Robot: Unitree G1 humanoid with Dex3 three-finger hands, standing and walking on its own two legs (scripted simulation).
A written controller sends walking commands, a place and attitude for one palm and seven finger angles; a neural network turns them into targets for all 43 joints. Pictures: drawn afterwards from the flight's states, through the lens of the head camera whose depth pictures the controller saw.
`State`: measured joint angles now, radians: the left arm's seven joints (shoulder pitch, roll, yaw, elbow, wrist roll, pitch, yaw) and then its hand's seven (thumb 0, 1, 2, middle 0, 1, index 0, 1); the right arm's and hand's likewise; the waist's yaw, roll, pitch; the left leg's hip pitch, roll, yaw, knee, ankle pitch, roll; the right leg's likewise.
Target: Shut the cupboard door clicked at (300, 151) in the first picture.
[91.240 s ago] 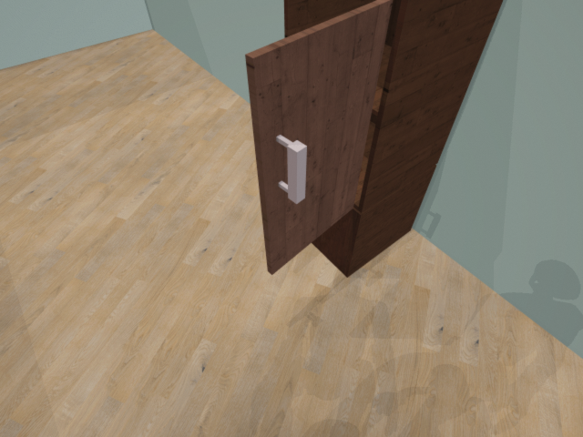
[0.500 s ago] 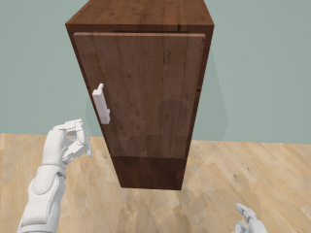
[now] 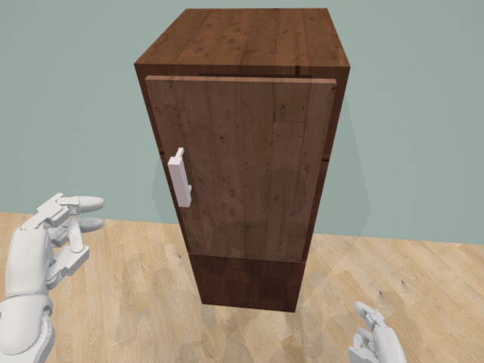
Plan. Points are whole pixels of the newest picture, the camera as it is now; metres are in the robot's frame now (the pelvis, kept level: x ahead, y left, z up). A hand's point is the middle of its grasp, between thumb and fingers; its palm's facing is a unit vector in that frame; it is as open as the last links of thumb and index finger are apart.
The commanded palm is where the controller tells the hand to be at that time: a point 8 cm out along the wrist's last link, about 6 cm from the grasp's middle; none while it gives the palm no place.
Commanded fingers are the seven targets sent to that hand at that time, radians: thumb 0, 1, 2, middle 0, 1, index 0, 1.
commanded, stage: draw the hand back to the body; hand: left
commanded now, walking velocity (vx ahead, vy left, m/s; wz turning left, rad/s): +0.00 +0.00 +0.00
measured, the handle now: (182, 177) +0.49 +0.20 +0.03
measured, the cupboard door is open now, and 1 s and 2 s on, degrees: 0 0 0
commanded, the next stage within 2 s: step back with the hand held close in 0.56 s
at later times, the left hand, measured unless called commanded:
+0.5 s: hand (72, 252) +0.21 +0.25 +0.15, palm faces +0.45 -0.80 -0.39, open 7.4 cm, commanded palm +0.16 +0.29 +0.18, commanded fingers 0.00 0.90 0.90 -0.20 -0.30 -0.20 -0.30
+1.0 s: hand (60, 253) +0.20 +0.26 +0.16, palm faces +0.36 -0.79 -0.50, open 7.4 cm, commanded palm +0.14 +0.30 +0.18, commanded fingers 0.00 0.90 0.90 -0.20 -0.30 -0.20 -0.30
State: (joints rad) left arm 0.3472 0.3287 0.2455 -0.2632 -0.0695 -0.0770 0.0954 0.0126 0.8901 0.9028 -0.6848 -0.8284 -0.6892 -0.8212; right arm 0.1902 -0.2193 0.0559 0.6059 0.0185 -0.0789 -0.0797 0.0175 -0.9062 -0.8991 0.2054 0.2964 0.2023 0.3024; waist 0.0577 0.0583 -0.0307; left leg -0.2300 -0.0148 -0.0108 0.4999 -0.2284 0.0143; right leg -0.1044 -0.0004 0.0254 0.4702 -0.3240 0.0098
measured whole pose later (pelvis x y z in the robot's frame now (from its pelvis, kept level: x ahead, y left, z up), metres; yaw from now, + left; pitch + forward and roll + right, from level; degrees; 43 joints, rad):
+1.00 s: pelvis +0.00 +0.00 +0.00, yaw -1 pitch +1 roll -1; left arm 0.54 0.42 0.39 -0.46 -0.07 -0.12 0.10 0.01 0.88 0.90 -0.21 -0.30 -0.21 -0.30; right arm 0.17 -0.25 -0.01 0.56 0.02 0.04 -0.09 0.02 -0.91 -0.90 0.20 0.30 0.20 0.30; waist 0.01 0.05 0.00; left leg -0.30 -0.01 0.00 0.49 -0.21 0.02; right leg -0.17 0.01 0.03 0.45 -0.29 0.02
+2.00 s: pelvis -0.20 +0.01 -0.01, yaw +0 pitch +1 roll -2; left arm 0.57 0.46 0.42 -0.56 -0.05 -0.23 0.14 0.01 0.88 0.90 -0.21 -0.31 -0.22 -0.30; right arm 0.26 -0.20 0.02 0.64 0.00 -0.09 -0.04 0.02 -0.90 -0.90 0.21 0.30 0.21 0.30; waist -0.01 -0.01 -0.06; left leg -0.42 0.03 0.02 0.65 -0.22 0.00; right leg -0.17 0.06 0.02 0.53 -0.38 -0.02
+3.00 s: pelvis -0.24 +0.01 -0.01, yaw +3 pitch -1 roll -2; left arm 0.31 0.21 -0.01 0.89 0.02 0.05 0.00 0.01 0.94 0.90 -0.20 -0.30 -0.21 -0.30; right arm 0.23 -0.26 0.01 0.95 -0.03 0.02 -0.01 0.01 -0.91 -0.90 0.20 0.30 0.20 0.30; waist -0.02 -0.06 0.05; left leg -0.40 0.00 -0.01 0.57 -0.16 0.03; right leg -0.18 0.03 -0.02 0.55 -0.36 -0.01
